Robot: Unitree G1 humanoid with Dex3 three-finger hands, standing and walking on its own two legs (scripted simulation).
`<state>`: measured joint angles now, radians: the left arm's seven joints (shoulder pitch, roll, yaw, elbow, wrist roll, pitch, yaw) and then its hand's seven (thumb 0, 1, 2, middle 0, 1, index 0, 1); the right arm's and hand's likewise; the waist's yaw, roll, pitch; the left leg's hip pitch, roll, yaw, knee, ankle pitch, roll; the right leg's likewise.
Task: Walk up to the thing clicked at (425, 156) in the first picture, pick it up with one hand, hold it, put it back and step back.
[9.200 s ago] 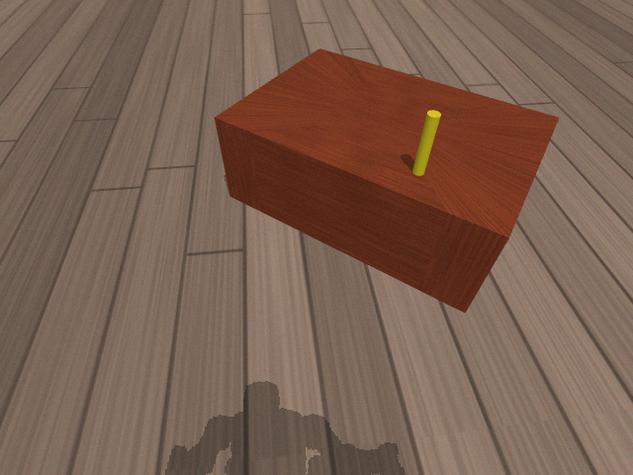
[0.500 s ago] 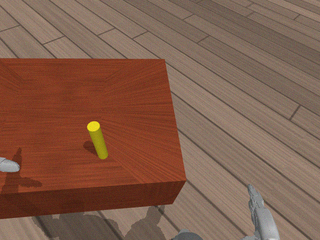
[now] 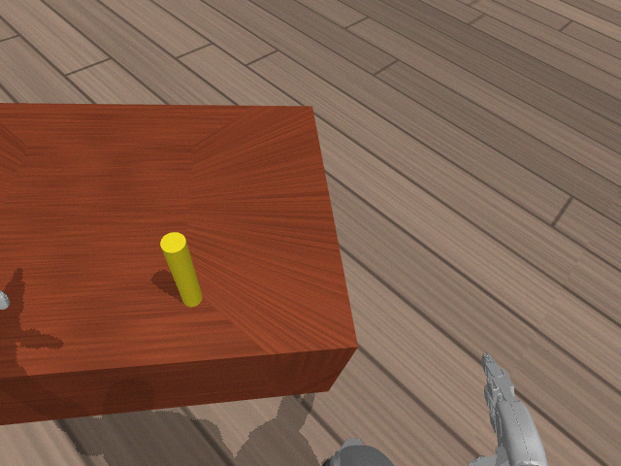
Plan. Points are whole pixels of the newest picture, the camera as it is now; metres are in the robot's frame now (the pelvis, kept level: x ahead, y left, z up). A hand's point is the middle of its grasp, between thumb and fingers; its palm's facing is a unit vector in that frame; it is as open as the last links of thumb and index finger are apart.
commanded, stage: go down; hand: left
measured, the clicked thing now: (184, 273) +0.48 +0.18 -0.20
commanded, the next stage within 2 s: approach in 0.28 s
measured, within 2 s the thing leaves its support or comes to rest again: neither
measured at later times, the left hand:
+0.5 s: hand out of the picture +0.39 +0.36 +0.07, palm faces +0.16 -0.99 -0.04, open 17.2 cm
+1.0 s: hand (106, 288) +0.42 +0.29 -0.13, palm faces +0.11 -0.99 +0.05, open 17.5 cm
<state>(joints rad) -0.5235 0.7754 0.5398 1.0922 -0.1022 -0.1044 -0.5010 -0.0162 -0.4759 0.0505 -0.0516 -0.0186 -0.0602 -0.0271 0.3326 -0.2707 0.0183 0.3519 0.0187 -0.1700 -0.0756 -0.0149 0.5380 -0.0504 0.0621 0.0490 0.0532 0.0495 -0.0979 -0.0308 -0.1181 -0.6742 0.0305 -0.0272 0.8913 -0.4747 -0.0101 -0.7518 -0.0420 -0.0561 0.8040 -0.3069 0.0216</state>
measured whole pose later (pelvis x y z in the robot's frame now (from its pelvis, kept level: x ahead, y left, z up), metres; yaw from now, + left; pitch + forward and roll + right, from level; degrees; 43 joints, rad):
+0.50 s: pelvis +0.00 +0.00 +0.00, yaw +0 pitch +16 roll -2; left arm -0.58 0.81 0.56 1.13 -0.13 -0.13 -0.54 -0.02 -0.45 0.05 -0.05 -0.02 -0.05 -0.04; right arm 0.35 -0.28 0.02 0.31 0.02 -0.18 -0.06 -0.01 0.55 -0.05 0.06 0.05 0.05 0.05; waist -0.11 -0.03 -0.13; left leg -0.70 0.03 -0.03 0.92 -0.49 -0.01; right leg -0.78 -0.04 -0.06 0.83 -0.32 0.03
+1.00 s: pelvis -0.05 +0.00 -0.10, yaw -1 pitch +28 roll -5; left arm -0.67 0.72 0.64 1.19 -0.15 -0.55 -0.44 -0.02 -0.54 0.02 -0.06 -0.04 -0.06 -0.05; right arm 0.36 -0.31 -0.03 0.01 -0.07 -0.20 0.01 -0.01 0.53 -0.05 0.06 0.05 0.06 0.05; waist -0.29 -0.09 -0.12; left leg -1.30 0.04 -0.08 1.43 -0.62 -0.02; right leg -1.36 -0.04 -0.08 1.28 -0.41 0.01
